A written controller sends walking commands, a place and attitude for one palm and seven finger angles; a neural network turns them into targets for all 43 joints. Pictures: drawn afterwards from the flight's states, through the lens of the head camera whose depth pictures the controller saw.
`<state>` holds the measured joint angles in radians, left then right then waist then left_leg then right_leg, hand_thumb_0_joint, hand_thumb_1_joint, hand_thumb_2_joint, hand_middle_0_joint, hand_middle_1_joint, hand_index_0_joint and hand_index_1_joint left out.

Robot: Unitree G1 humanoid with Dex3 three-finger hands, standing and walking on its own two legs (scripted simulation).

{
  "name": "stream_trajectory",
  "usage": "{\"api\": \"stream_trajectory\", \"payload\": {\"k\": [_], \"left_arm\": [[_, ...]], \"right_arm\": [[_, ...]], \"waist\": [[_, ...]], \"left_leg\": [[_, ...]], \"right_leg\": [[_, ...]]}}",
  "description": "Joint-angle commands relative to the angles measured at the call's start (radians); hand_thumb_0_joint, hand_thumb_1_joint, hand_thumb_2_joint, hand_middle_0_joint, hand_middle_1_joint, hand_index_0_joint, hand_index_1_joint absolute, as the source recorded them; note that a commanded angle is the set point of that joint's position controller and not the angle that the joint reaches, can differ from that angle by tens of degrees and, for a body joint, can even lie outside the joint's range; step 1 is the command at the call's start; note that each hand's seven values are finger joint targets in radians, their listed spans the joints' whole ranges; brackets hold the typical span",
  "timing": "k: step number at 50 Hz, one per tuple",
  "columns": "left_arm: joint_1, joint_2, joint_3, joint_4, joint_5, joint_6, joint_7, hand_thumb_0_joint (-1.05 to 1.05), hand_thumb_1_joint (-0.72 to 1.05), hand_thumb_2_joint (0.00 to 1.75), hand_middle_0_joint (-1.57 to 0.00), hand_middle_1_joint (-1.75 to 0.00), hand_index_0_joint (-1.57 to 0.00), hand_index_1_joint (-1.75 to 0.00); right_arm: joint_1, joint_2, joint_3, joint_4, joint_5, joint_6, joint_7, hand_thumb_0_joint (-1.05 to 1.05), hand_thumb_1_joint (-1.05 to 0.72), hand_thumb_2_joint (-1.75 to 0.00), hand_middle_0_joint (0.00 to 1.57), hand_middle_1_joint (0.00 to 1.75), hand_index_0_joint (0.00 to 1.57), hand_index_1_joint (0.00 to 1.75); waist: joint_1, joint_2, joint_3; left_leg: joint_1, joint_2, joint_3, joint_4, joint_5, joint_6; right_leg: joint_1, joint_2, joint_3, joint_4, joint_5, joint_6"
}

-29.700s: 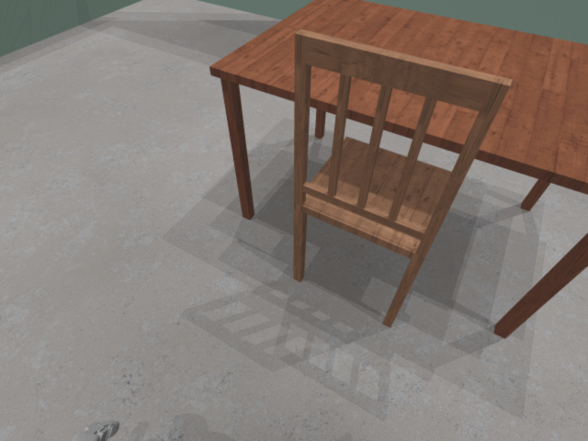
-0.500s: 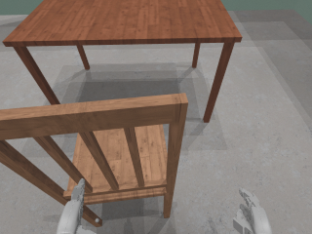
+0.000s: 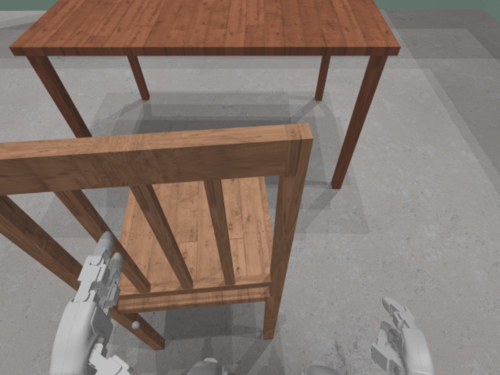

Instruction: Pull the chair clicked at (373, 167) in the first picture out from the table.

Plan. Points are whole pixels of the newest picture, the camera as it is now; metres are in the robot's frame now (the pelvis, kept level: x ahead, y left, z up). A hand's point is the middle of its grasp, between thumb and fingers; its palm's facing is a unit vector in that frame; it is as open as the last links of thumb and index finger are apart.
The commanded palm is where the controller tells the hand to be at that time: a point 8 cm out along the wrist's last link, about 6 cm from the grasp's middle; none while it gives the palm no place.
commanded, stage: draw the hand back to the body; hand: left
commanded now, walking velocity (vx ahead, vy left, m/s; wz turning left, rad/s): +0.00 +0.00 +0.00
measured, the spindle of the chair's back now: (169, 246) +0.32 +0.16 +0.01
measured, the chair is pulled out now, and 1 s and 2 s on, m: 0.53 0.53 0.53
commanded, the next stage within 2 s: step back with the hand held close in 1.30 s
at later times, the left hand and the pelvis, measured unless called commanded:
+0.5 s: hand (52, 301) +0.19 +0.23 +0.14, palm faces +0.31 -0.85 -0.42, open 15.2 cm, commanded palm +0.14 +0.27 +0.17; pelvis +0.02 +0.00 +0.06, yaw +0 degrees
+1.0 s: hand out of the picture +0.20 +0.27 +0.22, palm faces +0.50 -0.73 -0.46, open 7.8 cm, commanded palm +0.17 +0.30 +0.25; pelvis +0.03 +0.00 +0.07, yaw +0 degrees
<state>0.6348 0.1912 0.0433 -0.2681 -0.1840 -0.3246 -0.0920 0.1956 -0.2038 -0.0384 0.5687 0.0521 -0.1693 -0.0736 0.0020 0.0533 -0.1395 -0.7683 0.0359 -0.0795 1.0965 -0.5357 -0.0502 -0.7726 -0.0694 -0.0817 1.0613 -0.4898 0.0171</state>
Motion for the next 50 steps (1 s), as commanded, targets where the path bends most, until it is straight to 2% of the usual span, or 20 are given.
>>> {"api": "stream_trajectory", "payload": {"k": [1, 2, 5, 11, 12, 13, 14, 15, 17, 20, 26, 29, 35, 38, 40, 44, 45, 48, 49, 50], "left_arm": [[0.088, 0.124, 0.131, -0.191, -0.063, -0.055, -0.070, 0.00, -0.55, 0.20, 0.00, 0.00, 0.00, 0.00], [0.082, 0.146, 0.169, -0.207, -0.079, -0.032, -0.067, 0.00, -0.55, 0.20, 0.00, 0.00, 0.00, 0.00], [0.040, 0.165, 0.203, -0.264, -0.106, 0.006, -0.054, 0.00, -0.55, 0.20, 0.00, 0.00, 0.00, 0.00], [-0.002, 0.156, 0.187, -0.265, -0.114, 0.026, -0.072, 0.00, -0.37, 0.29, -0.02, -0.04, -0.02, -0.04], [0.052, 0.369, 0.285, -0.241, 0.075, 0.136, 0.095, 0.00, -0.33, 0.31, -0.03, -0.05, -0.03, -0.05], [0.064, 0.225, 0.184, -0.305, 0.093, 0.184, 0.150, 0.00, -0.30, 0.32, -0.04, -0.05, -0.04, -0.05], [0.065, 0.197, 0.160, -0.286, 0.108, 0.220, 0.188, 0.00, -0.26, 0.34, -0.04, -0.06, -0.04, -0.06], [0.054, 0.212, 0.169, -0.290, 0.117, 0.246, 0.213, 0.00, -0.22, 0.36, -0.04, -0.07, -0.04, -0.07], [0.013, 0.234, 0.178, -0.315, 0.130, 0.265, 0.246, 0.00, -0.15, 0.39, -0.05, -0.08, -0.05, -0.08], [-0.043, 0.274, 0.210, -0.320, 0.140, 0.281, 0.276, 0.00, -0.04, 0.44, -0.07, -0.10, -0.07, -0.10], [-0.090, 0.251, 0.219, -0.310, 0.148, 0.275, 0.285, 0.00, 0.17, 0.55, -0.10, -0.15, -0.10, -0.15], [-0.096, 0.269, 0.258, -0.322, 0.148, 0.266, 0.288, 0.00, 0.28, 0.60, -0.12, -0.17, -0.12, -0.17], [-0.212, 0.346, 0.336, -0.434, 0.147, 0.260, 0.296, 0.00, 0.50, 0.71, -0.15, -0.22, -0.15, -0.22], [-0.246, 0.358, 0.357, -0.468, 0.144, 0.257, 0.300, 0.00, 0.61, 0.76, -0.16, -0.24, -0.16, -0.24], [-0.279, 0.377, 0.379, -0.471, 0.142, 0.265, 0.302, 0.00, 0.68, 0.80, -0.17, -0.26, -0.17, -0.26], [-0.323, 0.390, 0.407, -0.478, 0.138, 0.259, 0.306, 0.00, 0.83, 0.87, -0.19, -0.29, -0.19, -0.29], [-0.335, 0.401, 0.419, -0.464, 0.138, 0.265, 0.304, 0.00, 0.86, 0.88, -0.19, -0.29, -0.19, -0.29], [-0.317, 0.352, 0.395, -0.409, 0.133, 0.259, 0.297, 0.00, 0.90, 0.90, -0.20, -0.30, -0.20, -0.30], [-0.311, 0.348, 0.389, -0.406, 0.133, 0.257, 0.294, 0.00, 0.90, 0.90, -0.20, -0.30, -0.20, -0.30], [-0.298, 0.334, 0.386, -0.371, 0.132, 0.263, 0.288, 0.00, 0.90, 0.90, -0.20, -0.30, -0.20, -0.30]], "right_arm": [[-0.112, -0.110, -0.047, -0.199, 0.020, -0.036, -0.009, 0.00, -0.90, -0.90, 0.20, 0.30, 0.20, 0.30], [-0.121, -0.108, -0.048, -0.202, 0.025, -0.031, -0.017, 0.00, -0.90, -0.90, 0.20, 0.30, 0.20, 0.30], [-0.115, -0.104, -0.038, -0.199, 0.031, -0.037, -0.039, 0.00, -0.90, -0.90, 0.20, 0.30, 0.20, 0.30], [-0.089, -0.115, -0.024, -0.165, 0.034, -0.088, -0.049, 0.00, -0.90, -0.90, 0.20, 0.30, 0.20, 0.30], [-0.088, -0.108, -0.022, -0.172, 0.009, -0.047, -0.063, 0.00, -0.90, -0.90, 0.20, 0.30, 0.20, 0.30], [-0.084, -0.088, -0.001, -0.203, 0.005, -0.040, -0.064, 0.00, -0.90, -0.90, 0.20, 0.30, 0.20, 0.30], [-0.091, -0.086, -0.002, -0.186, 0.005, -0.027, -0.066, 0.00, -0.90, -0.90, 0.20, 0.30, 0.20, 0.30], [-0.103, -0.092, 0.000, -0.178, 0.003, -0.016, -0.070, 0.00, -0.90, -0.90, 0.20, 0.30, 0.20, 0.30], [-0.112, -0.100, 0.007, -0.167, -0.004, -0.006, -0.076, 0.00, -0.90, -0.90, 0.20, 0.30, 0.20, 0.30], [-0.129, -0.107, 0.016, -0.147, -0.009, -0.010, -0.078, 0.00, -0.90, -0.90, 0.20, 0.30, 0.20, 0.30], [-0.140, -0.112, 0.023, -0.117, -0.019, -0.016, -0.064, 0.00, -0.90, -0.90, 0.20, 0.30, 0.20, 0.30], [-0.146, -0.114, 0.019, -0.109, -0.026, -0.016, -0.056, 0.00, -0.90, -0.90, 0.20, 0.30, 0.20, 0.30], [-0.152, -0.119, 0.024, -0.098, -0.031, -0.030, -0.046, 0.00, -0.90, -0.90, 0.20, 0.30, 0.20, 0.30], [-0.148, -0.120, 0.025, -0.096, -0.032, -0.042, -0.044, 0.00, -0.90, -0.90, 0.20, 0.30, 0.20, 0.30], [-0.155, -0.122, 0.028, -0.087, -0.030, -0.048, -0.041, 0.00, -0.90, -0.90, 0.20, 0.30, 0.20, 0.30], [-0.152, -0.128, 0.025, -0.082, -0.032, -0.057, -0.036, 0.00, -0.90, -0.90, 0.20, 0.30, 0.20, 0.30], [-0.160, -0.129, 0.027, -0.075, -0.029, -0.059, -0.034, 0.00, -0.90, -0.90, 0.20, 0.30, 0.20, 0.30], [-0.158, -0.127, 0.025, -0.076, -0.030, -0.057, -0.031, 0.00, -0.90, -0.90, 0.20, 0.30, 0.20, 0.30], [-0.161, -0.130, 0.020, -0.078, -0.030, -0.054, -0.030, 0.00, -0.90, -0.90, 0.20, 0.30, 0.20, 0.30], [-0.170, -0.128, 0.022, -0.073, -0.027, -0.051, -0.026, 0.00, -0.90, -0.90, 0.20, 0.30, 0.20, 0.30]], "waist": [[0.002, -0.036, -0.146], [0.007, -0.049, -0.143], [-0.001, -0.061, -0.128], [-0.020, -0.038, -0.055], [0.078, 0.022, -0.106], [0.036, 0.030, -0.026], [0.035, 0.005, 0.005], [0.036, -0.021, 0.013], [0.032, -0.018, 0.031], [0.036, 0.016, 0.078], [0.037, 0.009, 0.112], [0.046, -0.012, 0.082], [0.048, 0.059, 0.049], [0.050, 0.046, 0.022], [0.050, 0.083, 0.051], [0.054, 0.044, 0.037], [0.052, 0.089, 0.057], [0.050, 0.021, 0.081], [0.051, 0.017, 0.076], [0.049, 0.035, 0.109]], "left_leg": [[0.091, -0.031, 0.056, -0.196, 0.198, 0.045], [0.096, -0.030, 0.054, -0.208, 0.188, 0.045], [0.130, -0.028, 0.048, -0.228, 0.196, 0.050], [0.205, -0.022, 0.041, -0.289, 0.222, 0.049], [0.266, 0.006, 0.046, -0.352, 0.233, 0.042], [0.278, -0.001, 0.052, -0.385, 0.233, 0.040], [0.309, 0.006, 0.054, -0.401, 0.239, 0.041], [0.330, 0.007, 0.050, -0.417, 0.255, 0.044], [0.392, 0.010, 0.052, -0.459, 0.267, 0.045], [0.440, 0.007, 0.052, -0.518, 0.281, 0.045], [0.542, 0.011, 0.053, -0.609, 0.346, 0.043], [0.583, 0.013, 0.057, -0.636, 0.402, 0.045], [0.641, 0.005, 0.064, -0.659, 0.494, 0.042], [0.682, 0.009, 0.066, -0.664, 0.542, 0.045], [0.673, 0.006, 0.067, -0.665, 0.539, 0.040], [0.690, 0.013, 0.062, -0.673, 0.549, 0.042], [0.679, 0.008, 0.066, -0.673, 0.534, 0.040], [0.675, 0.012, 0.065, -0.683, 0.500, 0.043], [0.678, 0.013, 0.067, -0.683, 0.492, 0.045], [0.660, 0.009, 0.068, -0.686, 0.474, 0.044]], "right_leg": [[0.195, 0.019, 0.020, -0.214, 0.115, -0.019], [0.213, 0.019, 0.024, -0.229, 0.101, -0.018], [0.234, 0.022, 0.029, -0.270, 0.100, -0.014], [0.247, 0.025, 0.009, -0.321, 0.138, -0.011], [0.353, -0.005, 0.049, -0.375, 0.155, -0.040], [0.349, -0.011, 0.019, -0.400, 0.176, -0.035], [0.363, -0.011, 0.009, -0.420, 0.181, -0.034], [0.393, -0.008, 0.005, -0.445, 0.194, -0.035], [0.421, -0.007, 0.000, -0.480, 0.213, -0.032], [0.480, -0.009, 0.001, -0.545, 0.232, -0.036], [0.549, -0.002, -0.005, -0.606, 0.300, -0.036], [0.598, 0.000, -0.005, -0.612, 0.365, -0.035], [0.666, 0.004, 0.004, -0.632, 0.461, -0.040], [0.681, 0.003, 0.001, -0.626, 0.504, -0.036], [0.682, 0.006, 0.008, -0.635, 0.505, -0.040], [0.690, 0.003, 0.001, -0.627, 0.506, -0.034], [0.688, 0.004, 0.011, -0.638, 0.500, -0.037], [0.675, 0.006, 0.000, -0.642, 0.469, -0.031], [0.673, 0.006, 0.002, -0.643, 0.462, -0.030], [0.665, 0.009, 0.008, -0.658, 0.450, -0.033]]}}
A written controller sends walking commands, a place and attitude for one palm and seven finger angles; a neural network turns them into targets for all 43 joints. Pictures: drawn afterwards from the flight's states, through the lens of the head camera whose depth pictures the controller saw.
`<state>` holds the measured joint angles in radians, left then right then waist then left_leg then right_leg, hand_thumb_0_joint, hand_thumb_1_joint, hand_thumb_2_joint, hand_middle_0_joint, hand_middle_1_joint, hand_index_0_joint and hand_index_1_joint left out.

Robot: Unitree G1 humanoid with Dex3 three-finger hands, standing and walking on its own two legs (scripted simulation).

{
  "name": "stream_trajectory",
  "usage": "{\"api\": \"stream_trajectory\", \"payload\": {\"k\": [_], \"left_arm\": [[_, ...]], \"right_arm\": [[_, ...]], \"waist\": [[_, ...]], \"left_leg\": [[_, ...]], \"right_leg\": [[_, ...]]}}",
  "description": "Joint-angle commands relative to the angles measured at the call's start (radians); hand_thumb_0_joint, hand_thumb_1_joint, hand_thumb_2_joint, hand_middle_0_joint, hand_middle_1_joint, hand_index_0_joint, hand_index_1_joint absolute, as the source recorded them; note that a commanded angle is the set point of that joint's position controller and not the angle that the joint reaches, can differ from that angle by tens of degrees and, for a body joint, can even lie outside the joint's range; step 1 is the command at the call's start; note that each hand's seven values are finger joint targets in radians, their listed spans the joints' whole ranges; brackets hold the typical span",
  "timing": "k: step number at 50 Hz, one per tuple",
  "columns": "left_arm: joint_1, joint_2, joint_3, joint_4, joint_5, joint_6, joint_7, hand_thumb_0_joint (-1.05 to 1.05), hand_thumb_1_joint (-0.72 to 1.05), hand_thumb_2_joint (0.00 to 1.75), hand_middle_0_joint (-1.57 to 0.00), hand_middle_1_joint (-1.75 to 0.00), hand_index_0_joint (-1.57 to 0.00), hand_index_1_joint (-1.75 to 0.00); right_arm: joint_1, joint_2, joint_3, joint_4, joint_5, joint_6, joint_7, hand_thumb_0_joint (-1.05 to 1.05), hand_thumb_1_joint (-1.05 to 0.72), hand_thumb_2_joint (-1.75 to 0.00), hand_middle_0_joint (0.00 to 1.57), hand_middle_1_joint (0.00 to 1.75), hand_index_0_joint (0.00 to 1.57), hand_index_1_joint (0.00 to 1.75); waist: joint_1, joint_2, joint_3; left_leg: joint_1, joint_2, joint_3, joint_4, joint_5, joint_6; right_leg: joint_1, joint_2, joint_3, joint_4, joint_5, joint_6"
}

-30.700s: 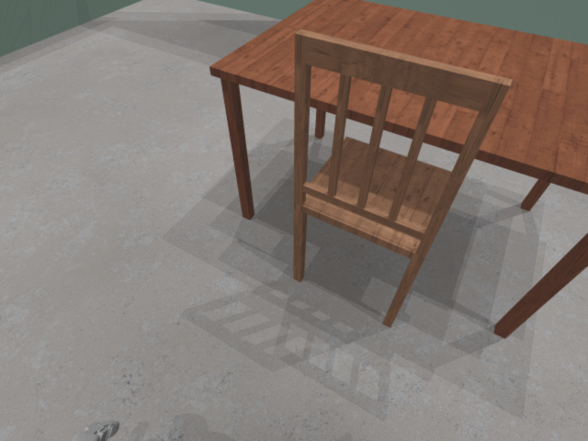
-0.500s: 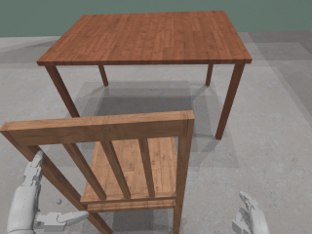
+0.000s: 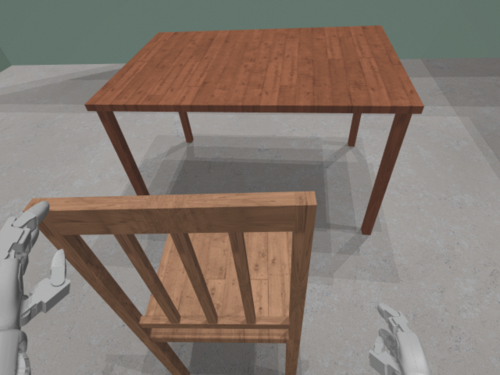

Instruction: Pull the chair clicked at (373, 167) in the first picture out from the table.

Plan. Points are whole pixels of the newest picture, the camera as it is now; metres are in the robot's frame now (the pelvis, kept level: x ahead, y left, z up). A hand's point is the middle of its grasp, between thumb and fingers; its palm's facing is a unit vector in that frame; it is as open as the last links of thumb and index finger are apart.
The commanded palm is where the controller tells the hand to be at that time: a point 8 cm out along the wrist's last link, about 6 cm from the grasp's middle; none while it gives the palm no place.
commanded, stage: draw the hand back to the body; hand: left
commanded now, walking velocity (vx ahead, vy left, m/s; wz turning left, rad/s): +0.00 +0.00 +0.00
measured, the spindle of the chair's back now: (198, 283) +0.29 +0.16 -0.06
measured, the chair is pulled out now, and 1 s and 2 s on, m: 0.53 0.53 0.53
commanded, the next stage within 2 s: step back with the hand held close in 0.30 s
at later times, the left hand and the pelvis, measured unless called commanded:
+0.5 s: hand (62, 275) +0.18 +0.26 +0.15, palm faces +0.48 -0.76 -0.43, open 7.4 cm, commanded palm +0.13 +0.29 +0.18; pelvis -0.02 +0.00 +0.00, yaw -1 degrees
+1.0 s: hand (33, 306) +0.14 +0.28 +0.15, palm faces +0.41 -0.77 -0.48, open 7.4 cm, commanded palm +0.08 +0.31 +0.18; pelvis -0.07 +0.02 -0.01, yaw -2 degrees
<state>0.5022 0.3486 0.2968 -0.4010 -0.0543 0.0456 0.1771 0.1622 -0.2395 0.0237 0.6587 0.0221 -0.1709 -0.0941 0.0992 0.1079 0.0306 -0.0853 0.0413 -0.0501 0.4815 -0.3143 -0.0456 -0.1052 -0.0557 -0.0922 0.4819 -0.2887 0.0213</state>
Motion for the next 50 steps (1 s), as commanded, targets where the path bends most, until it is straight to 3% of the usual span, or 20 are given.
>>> {"api": "stream_trajectory", "payload": {"k": [1, 4, 6, 10, 14, 15, 19, 21, 22, 24, 26, 31, 34, 35, 36, 38, 40, 43, 45, 50], "left_arm": [[-0.151, 0.156, 0.118, -0.215, 0.004, -0.112, 0.016, 0.00, 0.90, 0.90, -0.20, -0.30, -0.20, -0.30], [-0.106, 0.173, 0.147, -0.176, -0.005, -0.118, 0.012, 0.00, 0.90, 0.90, -0.20, -0.30, -0.20, -0.30], [-0.137, 0.166, 0.131, -0.207, -0.001, -0.130, 0.005, 0.00, 0.90, 0.90, -0.20, -0.30, -0.20, -0.30], [-0.131, 0.175, 0.140, -0.203, -0.003, -0.137, 0.007, 0.00, 0.90, 0.90, -0.20, -0.30, -0.20, -0.30], [-0.113, 0.186, 0.153, -0.209, -0.005, -0.150, 0.008, 0.00, 0.90, 0.90, -0.20, -0.30, -0.20, -0.30], [-0.112, 0.187, 0.157, -0.195, -0.005, -0.147, 0.007, 0.00, 0.90, 0.90, -0.20, -0.30, -0.20, -0.30], [-0.104, 0.176, 0.147, -0.187, -0.007, -0.156, 0.005, 0.00, 0.90, 0.90, -0.20, -0.30, -0.20, -0.30], [-0.180, 0.174, 0.123, -0.245, -0.004, -0.163, 0.003, 0.00, 0.90, 0.90, -0.20, -0.30, -0.20, -0.30], [-0.305, 0.355, 0.290, -0.329, -0.024, -0.214, 0.002, 0.00, 0.90, 0.90, -0.20, -0.30, -0.20, -0.30], [-0.151, 0.233, 0.222, -0.196, -0.015, -0.206, -0.012, 0.00, 0.90, 0.90, -0.20, -0.30, -0.20, -0.30], [-0.102, 0.213, 0.203, -0.243, -0.013, -0.215, -0.013, 0.00, 0.90, 0.90, -0.20, -0.30, -0.20, -0.30], [0.030, 0.196, 0.207, -0.279, -0.007, -0.210, 0.004, 0.00, 0.90, 0.90, -0.20, -0.30, -0.20, -0.30], [0.054, 0.211, 0.224, -0.291, -0.005, -0.204, 0.010, 0.00, 0.90, 0.90, -0.20, -0.30, -0.20, -0.30], [0.063, 0.218, 0.229, -0.286, -0.004, -0.199, 0.015, 0.00, 0.90, 0.90, -0.20, -0.30, -0.20, -0.30], [0.064, 0.214, 0.229, -0.305, -0.004, -0.203, 0.016, 0.00, 0.90, 0.90, -0.20, -0.30, -0.20, -0.30], [0.069, 0.219, 0.236, -0.300, -0.005, -0.197, 0.020, 0.00, 0.90, 0.90, -0.20, -0.30, -0.20, -0.30], [0.070, 0.231, 0.245, -0.302, -0.004, -0.193, 0.025, 0.00, 0.90, 0.90, -0.20, -0.30, -0.20, -0.30], [0.057, 0.220, 0.233, -0.317, -0.001, -0.193, 0.027, 0.00, 0.90, 0.90, -0.20, -0.30, -0.20, -0.30], [0.058, 0.234, 0.239, -0.328, 0.000, -0.194, 0.033, 0.00, 0.90, 0.90, -0.20, -0.30, -0.20, -0.30], [0.033, 0.251, 0.254, -0.326, 0.009, -0.206, 0.045, 0.00, 0.90, 0.90, -0.20, -0.30, -0.20, -0.30]], "right_arm": [[-0.129, -0.086, -0.040, -0.165, 0.004, -0.045, -0.003, 0.00, -0.90, -0.90, 0.20, 0.30, 0.20, 0.30], [-0.138, -0.094, -0.053, -0.171, 0.003, -0.019, -0.001, 0.00, -0.90, -0.90, 0.20, 0.30, 0.20, 0.30], [-0.141, -0.089, -0.050, -0.177, 0.006, -0.020, 0.002, 0.00, -0.90, -0.90, 0.20, 0.30, 0.20, 0.30], [-0.142, -0.090, -0.054, -0.172, 0.006, -0.017, -0.003, 0.00, -0.90, -0.90, 0.20, 0.30, 0.20, 0.30], [-0.140, -0.093, -0.061, -0.176, 0.007, -0.017, -0.007, 0.00, -0.90, -0.90, 0.20, 0.30, 0.20, 0.30], [-0.144, -0.092, -0.061, -0.169, 0.008, -0.015, -0.007, 0.00, -0.90, -0.90, 0.20, 0.30, 0.20, 0.30], [-0.145, -0.092, -0.066, -0.173, 0.010, -0.010, -0.009, 0.00, -0.90, -0.90, 0.20, 0.30, 0.20, 0.30], [-0.147, -0.095, -0.057, -0.175, 0.011, -0.018, -0.007, 0.00, -0.90, -0.90, 0.20, 0.30, 0.20, 0.30], [-0.115, -0.108, -0.068, -0.200, 0.019, 0.003, -0.003, 0.00, -0.90, -0.90, 0.20, 0.30, 0.20, 0.30], [-0.111, -0.090, -0.066, -0.190, 0.011, 0.017, 0.005, 0.00, -0.90, -0.90, 0.20, 0.30, 0.20, 0.30], [-0.114, -0.092, -0.065, -0.199, 0.008, 0.023, 0.007, 0.00, -0.90, -0.90, 0.20, 0.30, 0.20, 0.30], [-0.115, -0.096, -0.073, -0.213, 0.001, 0.056, 0.003, 0.00, -0.90, -0.90, 0.20, 0.30, 0.20, 0.30], [-0.120, -0.091, -0.082, -0.215, 0.001, 0.072, -0.001, 0.00, -0.90, -0.90, 0.20, 0.30, 0.20, 0.30], [-0.123, -0.090, -0.084, -0.211, 0.003, 0.074, -0.004, 0.00, -0.90, -0.90, 0.20, 0.30, 0.20, 0.30], [-0.118, -0.086, -0.080, -0.217, 0.000, 0.076, -0.003, 0.00, -0.90, -0.90, 0.20, 0.30, 0.20, 0.30], [-0.116, -0.081, -0.082, -0.218, 0.001, 0.081, -0.005, 0.00, -0.90, -0.90, 0.20, 0.30, 0.20, 0.30], [-0.118, -0.080, -0.085, -0.214, 0.003, 0.083, -0.009, 0.00, -0.90, -0.90, 0.20, 0.30, 0.20, 0.30], [-0.102, -0.076, -0.078, -0.224, 0.001, 0.080, -0.007, 0.00, -0.90, -0.90, 0.20, 0.30, 0.20, 0.30], [-0.098, -0.079, -0.079, -0.218, 0.003, 0.077, -0.012, 0.00, -0.90, -0.90, 0.20, 0.30, 0.20, 0.30], [-0.080, -0.082, -0.073, -0.220, 0.001, 0.063, -0.018, 0.00, -0.90, -0.90, 0.20, 0.30, 0.20, 0.30]], "waist": [[-0.047, -0.041, -0.061], [-0.039, -0.110, -0.061], [-0.045, -0.054, -0.069], [-0.045, -0.047, -0.051], [-0.042, -0.068, -0.091], [-0.044, -0.065, -0.060], [-0.045, -0.076, -0.065], [-0.053, -0.029, -0.066], [-0.070, -0.047, 0.039], [-0.082, -0.147, -0.005], [-0.082, -0.091, -0.061], [-0.078, -0.046, -0.179], [-0.077, -0.079, -0.192], [-0.082, -0.030, -0.187], [-0.078, -0.024, -0.191], [-0.078, -0.056, -0.182], [-0.082, -0.019, -0.161], [-0.081, -0.056, -0.143], [-0.087, -0.033, -0.132], [-0.091, -0.045, -0.088]], "left_leg": [[-0.022, 0.005, 0.043, -0.073, 0.243, 0.041], [-0.042, 0.008, 0.040, -0.077, 0.231, 0.048], [-0.034, 0.003, 0.048, -0.076, 0.208, 0.048], [-0.044, 0.003, 0.043, -0.076, 0.199, 0.047], [-0.026, 0.004, 0.048, -0.075, 0.198, 0.053], [-0.046, 0.004, 0.046, -0.076, 0.189, 0.050], [-0.032, 0.007, 0.051, -0.076, 0.176, 0.053], [-0.033, 0.002, 0.048, -0.083, 0.167, 0.051], [-0.111, 0.026, 0.040, -0.038, 0.106, 0.066], [-0.104, 0.012, 0.029, 0.014, 0.085, 0.057], [-0.102, 0.022, 0.022, -0.002, 0.127, 0.056], [-0.108, 0.070, 0.000, -0.049, 0.346, 0.057], [-0.115, 0.088, -0.010, -0.042, 0.408, 0.056], [-0.122, 0.092, -0.011, -0.059, 0.403, 0.060], [-0.141, 0.098, -0.015, -0.057, 0.397, 0.059], [-0.170, 0.102, -0.019, -0.055, 0.363, 0.056], [-0.208, 0.100, -0.020, -0.066, 0.286, 0.058], [-0.260, 0.087, -0.013, -0.052, 0.150, 0.053], [-0.281, 0.080, -0.015, -0.059, 0.058, 0.055], [-0.352, 0.066, -0.024, -0.063, -0.160, 0.059]], "right_leg": [[-0.006, -0.006, 0.014, -0.080, 0.236, -0.033], [0.002, -0.005, 0.018, -0.082, 0.230, -0.031], [-0.004, -0.008, 0.028, -0.096, 0.207, -0.030], [-0.012, -0.004, 0.033, -0.106, 0.193, -0.034], [-0.003, -0.007, 0.036, -0.104, 0.193, -0.029], [-0.008, -0.005, 0.037, -0.113, 0.186, -0.032], [-0.023, -0.005, 0.039, -0.118, 0.162, -0.028], [-0.020, -0.008, 0.039, -0.123, 0.151, -0.030], [-0.131, -0.060, 0.148, -0.177, 0.197, -0.036], [-0.132, -0.097, 0.162, -0.182, 0.181, -0.052], [-0.106, -0.105, 0.145, -0.144, 0.208, -0.053], [-0.020, -0.063, 0.079, -0.041, 0.318, -0.024], [-0.030, -0.055, 0.074, -0.022, 0.348, -0.018], [-0.030, -0.057, 0.076, -0.017, 0.337, -0.019], [-0.026, -0.052, 0.070, -0.009, 0.320, -0.018], [-0.035, -0.049, 0.070, -0.008, 0.300, -0.016], [-0.041, -0.051, 0.081, -0.018, 0.266, -0.019], [-0.071, -0.052, 0.098, -0.037, 0.191, -0.021], [-0.084, -0.059, 0.112, -0.057, 0.140, -0.026], [-0.148, -0.062, 0.131, -0.102, -0.076, -0.027]]}}
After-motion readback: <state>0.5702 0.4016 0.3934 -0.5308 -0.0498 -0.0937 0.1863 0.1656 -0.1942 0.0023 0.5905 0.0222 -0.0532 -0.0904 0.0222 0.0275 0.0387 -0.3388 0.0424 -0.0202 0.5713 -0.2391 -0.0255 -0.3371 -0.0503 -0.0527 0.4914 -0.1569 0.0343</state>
